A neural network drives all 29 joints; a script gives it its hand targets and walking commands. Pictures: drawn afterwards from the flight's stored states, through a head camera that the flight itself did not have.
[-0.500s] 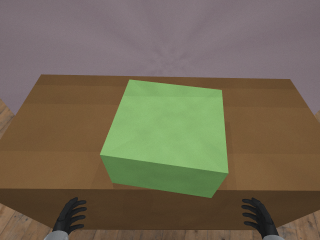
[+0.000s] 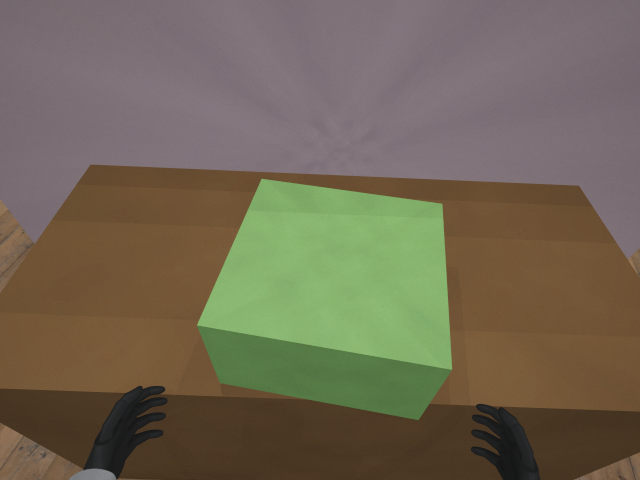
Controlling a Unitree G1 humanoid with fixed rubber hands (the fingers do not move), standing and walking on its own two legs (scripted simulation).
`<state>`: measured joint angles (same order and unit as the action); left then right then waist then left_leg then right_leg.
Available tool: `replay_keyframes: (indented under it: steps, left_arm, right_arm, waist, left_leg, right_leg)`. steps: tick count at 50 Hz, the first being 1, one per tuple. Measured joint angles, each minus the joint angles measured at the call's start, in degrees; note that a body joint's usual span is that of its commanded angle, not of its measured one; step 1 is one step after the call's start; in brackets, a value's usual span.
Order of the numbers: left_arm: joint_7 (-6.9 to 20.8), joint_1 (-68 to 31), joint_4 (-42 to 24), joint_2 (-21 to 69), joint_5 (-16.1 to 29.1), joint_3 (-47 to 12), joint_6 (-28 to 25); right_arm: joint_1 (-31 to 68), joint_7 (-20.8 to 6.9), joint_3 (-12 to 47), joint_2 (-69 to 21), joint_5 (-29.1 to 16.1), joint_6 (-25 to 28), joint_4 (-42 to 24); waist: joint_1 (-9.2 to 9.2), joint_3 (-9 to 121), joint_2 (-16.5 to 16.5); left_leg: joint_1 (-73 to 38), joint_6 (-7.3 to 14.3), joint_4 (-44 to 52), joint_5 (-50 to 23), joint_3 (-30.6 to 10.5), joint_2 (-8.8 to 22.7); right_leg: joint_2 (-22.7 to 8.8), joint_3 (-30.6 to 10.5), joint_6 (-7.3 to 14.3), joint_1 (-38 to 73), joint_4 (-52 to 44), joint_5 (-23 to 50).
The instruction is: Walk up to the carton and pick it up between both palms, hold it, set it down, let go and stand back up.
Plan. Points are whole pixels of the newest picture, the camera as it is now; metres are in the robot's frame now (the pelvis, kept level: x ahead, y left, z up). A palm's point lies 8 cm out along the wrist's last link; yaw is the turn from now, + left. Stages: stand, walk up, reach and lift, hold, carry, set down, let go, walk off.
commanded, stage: reach and lift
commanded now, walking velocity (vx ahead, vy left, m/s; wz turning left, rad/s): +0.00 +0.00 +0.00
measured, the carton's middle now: (334, 290) +0.41 +0.03 -0.05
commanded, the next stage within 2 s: none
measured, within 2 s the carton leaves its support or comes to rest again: neither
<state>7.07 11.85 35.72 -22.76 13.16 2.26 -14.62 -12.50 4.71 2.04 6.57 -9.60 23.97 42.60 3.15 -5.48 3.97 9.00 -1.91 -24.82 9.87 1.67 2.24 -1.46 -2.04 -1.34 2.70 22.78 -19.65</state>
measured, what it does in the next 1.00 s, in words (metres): stands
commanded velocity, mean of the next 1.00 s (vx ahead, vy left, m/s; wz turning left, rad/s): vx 0.00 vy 0.00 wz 0.00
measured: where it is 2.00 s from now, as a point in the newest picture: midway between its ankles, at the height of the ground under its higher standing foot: outside the picture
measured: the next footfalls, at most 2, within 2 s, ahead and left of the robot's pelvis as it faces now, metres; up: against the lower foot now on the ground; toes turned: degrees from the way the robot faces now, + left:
none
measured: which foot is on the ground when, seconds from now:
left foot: down 0.00-1.00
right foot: down 0.00-1.00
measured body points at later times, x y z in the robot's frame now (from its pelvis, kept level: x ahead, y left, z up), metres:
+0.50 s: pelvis +0.00 +0.00 +0.00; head -0.01 +0.03 +0.44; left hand +0.16 +0.29 -0.04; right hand +0.18 -0.18 -0.04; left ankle +0.04 +0.14 -0.74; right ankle -0.07 -0.14 -0.74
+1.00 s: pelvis +0.00 +0.01 +0.00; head -0.01 +0.02 +0.45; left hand +0.23 +0.29 +0.00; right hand +0.23 -0.20 +0.00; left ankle +0.04 +0.14 -0.74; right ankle -0.07 -0.14 -0.74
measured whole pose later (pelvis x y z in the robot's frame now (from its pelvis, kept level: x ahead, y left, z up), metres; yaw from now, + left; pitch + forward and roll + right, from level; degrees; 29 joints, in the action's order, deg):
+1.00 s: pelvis +0.00 +0.01 +0.00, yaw +0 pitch -4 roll +1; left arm 5.3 5.9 25.9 -24.5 21.2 0.3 -10.1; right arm -8.5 6.4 2.4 9.8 -17.2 8.6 20.4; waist 0.8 -2.6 2.5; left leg 10.5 -1.1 -24.1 9.2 1.8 1.4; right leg -2.1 -2.8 -2.1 0.8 22.5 -18.9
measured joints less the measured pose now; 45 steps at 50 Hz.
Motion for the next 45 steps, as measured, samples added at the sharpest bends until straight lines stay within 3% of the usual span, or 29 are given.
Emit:
replay_keyframes:
  steps: [16,23,32,45]
  left_arm:
    - [2.02,2.6,-3.08,-2.08,3.99,-2.29,-9.24]
    - [1.5,2.71,-3.15,-1.95,4.77,-3.5,-11.11]
    - [-0.22,2.4,-5.31,-2.48,6.5,-4.61,-8.14]
    - [-1.85,-2.93,-9.2,-2.4,8.14,-3.17,1.08]
  right_arm:
    - [-1.64,1.17,3.63,-0.63,-4.61,7.51,-3.17]
    - [-1.05,0.94,4.21,-1.08,-6.11,7.64,-3.67]
    - [-0.29,0.74,2.62,-0.75,-6.21,2.03,-8.39]
    - [2.25,1.36,-0.01,2.22,-7.48,-11.21,-19.07]
  waist:
    - [0.27,-0.06,-0.42]
    - [0.3,0.64,-0.13]
    - [-0.6,1.19,0.12]
    - [-1.95,2.44,-1.0]
  left_leg:
    - [2.5,0.04,-2.67,0.94,-0.75,0.05]
    - [3.08,0.19,-3.92,1.47,-0.83,-0.13]
    - [2.87,0.46,-4.08,1.55,-1.05,-0.63]
    - [1.79,0.76,-0.57,-0.14,-0.29,-0.84]
  right_leg:
    - [0.2,0.56,-0.03,-2.11,2.37,-0.98]
    - [0.07,0.51,-0.18,-2.73,3.78,-1.63]
    - [-0.32,0.6,-0.46,-2.47,4.07,-1.87]
    - [-0.61,-0.33,-0.74,-1.95,0.8,0.09]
